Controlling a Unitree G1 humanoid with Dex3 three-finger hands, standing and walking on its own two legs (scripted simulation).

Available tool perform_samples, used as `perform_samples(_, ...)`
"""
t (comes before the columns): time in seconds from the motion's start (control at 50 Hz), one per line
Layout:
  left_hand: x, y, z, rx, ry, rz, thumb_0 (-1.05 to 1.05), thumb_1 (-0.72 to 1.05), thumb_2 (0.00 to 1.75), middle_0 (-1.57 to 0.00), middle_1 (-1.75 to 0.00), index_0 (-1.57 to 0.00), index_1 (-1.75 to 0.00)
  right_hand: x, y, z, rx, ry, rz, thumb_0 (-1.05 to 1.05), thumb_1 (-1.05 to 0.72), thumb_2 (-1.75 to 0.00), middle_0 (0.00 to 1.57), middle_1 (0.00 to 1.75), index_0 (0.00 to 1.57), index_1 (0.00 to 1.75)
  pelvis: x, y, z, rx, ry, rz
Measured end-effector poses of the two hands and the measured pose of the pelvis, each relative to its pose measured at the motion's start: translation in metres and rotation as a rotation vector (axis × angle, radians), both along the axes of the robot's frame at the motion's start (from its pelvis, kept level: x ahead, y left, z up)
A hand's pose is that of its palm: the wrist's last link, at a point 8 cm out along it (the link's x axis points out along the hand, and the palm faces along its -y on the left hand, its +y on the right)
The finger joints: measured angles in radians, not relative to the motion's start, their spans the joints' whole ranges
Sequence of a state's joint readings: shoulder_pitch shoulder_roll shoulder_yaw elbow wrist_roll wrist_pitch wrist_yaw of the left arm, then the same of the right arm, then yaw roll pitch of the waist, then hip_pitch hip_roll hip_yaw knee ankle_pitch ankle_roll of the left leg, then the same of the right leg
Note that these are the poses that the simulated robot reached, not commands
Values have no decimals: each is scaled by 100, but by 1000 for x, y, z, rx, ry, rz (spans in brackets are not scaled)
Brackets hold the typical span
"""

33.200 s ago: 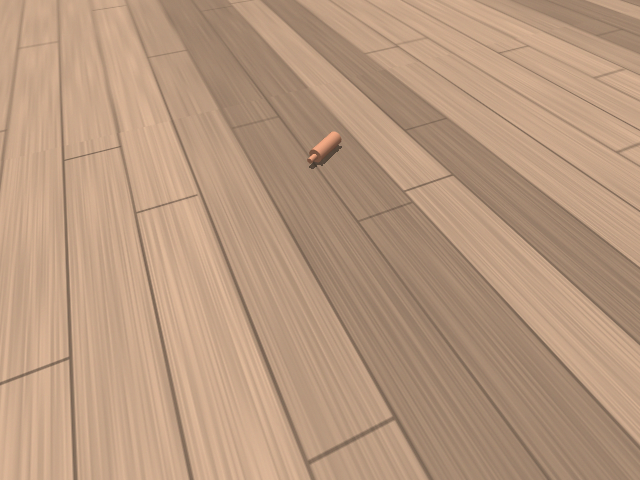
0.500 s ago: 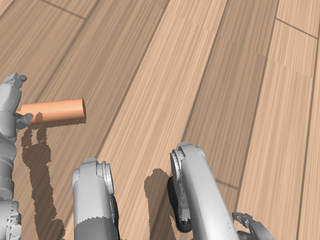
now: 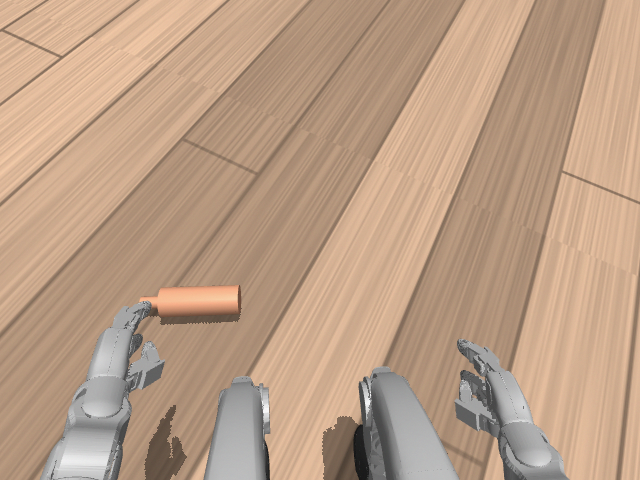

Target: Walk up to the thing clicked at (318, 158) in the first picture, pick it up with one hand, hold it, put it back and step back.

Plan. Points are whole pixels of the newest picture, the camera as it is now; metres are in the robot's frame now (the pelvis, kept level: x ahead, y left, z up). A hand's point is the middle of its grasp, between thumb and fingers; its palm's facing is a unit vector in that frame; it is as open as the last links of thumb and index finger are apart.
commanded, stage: home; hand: left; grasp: from above
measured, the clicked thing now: (191, 301) +0.53 +0.28 -0.54
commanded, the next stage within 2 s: none
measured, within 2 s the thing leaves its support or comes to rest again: neither
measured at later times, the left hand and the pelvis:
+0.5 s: hand (118, 405) +0.22 +0.18 +0.08, palm faces +0.08 -0.98 -0.20, open 7.4 cm; pelvis +0.06 +0.00 +0.13, yaw +2 degrees
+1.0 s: hand (116, 416) +0.21 +0.18 +0.09, palm faces +0.08 -0.98 -0.20, open 7.4 cm; pelvis +0.06 +0.00 +0.13, yaw +2 degrees
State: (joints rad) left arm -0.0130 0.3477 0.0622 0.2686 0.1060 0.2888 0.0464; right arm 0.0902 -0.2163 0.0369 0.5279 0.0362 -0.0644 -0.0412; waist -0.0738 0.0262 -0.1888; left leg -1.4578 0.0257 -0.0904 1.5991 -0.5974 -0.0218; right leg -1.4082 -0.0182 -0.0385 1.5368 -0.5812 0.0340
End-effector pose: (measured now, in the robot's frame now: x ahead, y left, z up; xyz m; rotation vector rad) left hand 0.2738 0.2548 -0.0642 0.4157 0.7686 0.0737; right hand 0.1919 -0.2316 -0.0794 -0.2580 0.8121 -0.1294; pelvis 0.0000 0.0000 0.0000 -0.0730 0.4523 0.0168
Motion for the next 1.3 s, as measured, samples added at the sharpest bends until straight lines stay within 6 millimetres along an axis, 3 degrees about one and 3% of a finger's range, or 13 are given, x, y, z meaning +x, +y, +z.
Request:
perform_samples(0.3, -44, -19, 118, -185, 33, 179, 1, 91, 90, -20, -30, -20, -30, -19, -7, 106, -48, -66, -105, 1, -90, -90, 21, 30, 20, 30, 38, -3, 99, 14, -172, 17)
perform_samples(0.4, -59, -23, 152, -197, 18, 177, 1, 91, 90, -20, -30, -20, -30, -12, -10, 134, -58, -131, -120, 1, -90, -90, 21, 30, 20, 30, 48, -2, 119, 18, -221, 21)
perform_samples(0.5, -71, -24, 174, -202, 5, 179, 1, 91, 90, -20, -30, -20, -30, 5, -7, 152, -54, -203, -105, 1, -90, -90, 20, 30, 20, 30, 55, -1, 130, 22, -252, 26)
perform_samples(0.64, -82, -22, 179, -203, 17, 187, 1, 91, 90, -20, -30, -20, -30, 30, 1, 165, -43, -284, -55, 1, -90, -90, 21, 30, 20, 30, 58, -1, 135, 28, -277, 34)
perform_samples(0.76, -82, -22, 176, -208, 20, 194, 1, 91, 90, -20, -30, -20, -30, 39, 5, 168, -43, -303, -22, 1, -90, -90, 21, 30, 20, 30, 58, -2, 134, 30, -284, 38)
perform_samples(1.12, -79, -25, 177, -202, 19, 175, 1, 91, 90, -20, -30, -20, -30, 15, -4, 157, -52, -237, -56, 1, -90, -90, 21, 30, 20, 30, 57, -3, 135, 31, -289, 31)
perform_samples(1.3, -80, -28, 178, -203, 20, 171, 1, 91, 90, -20, -30, -20, -30, 12, -7, 156, -51, -241, -64, 1, -90, -90, 21, 30, 20, 30, 55, -5, 135, 33, -290, 28)
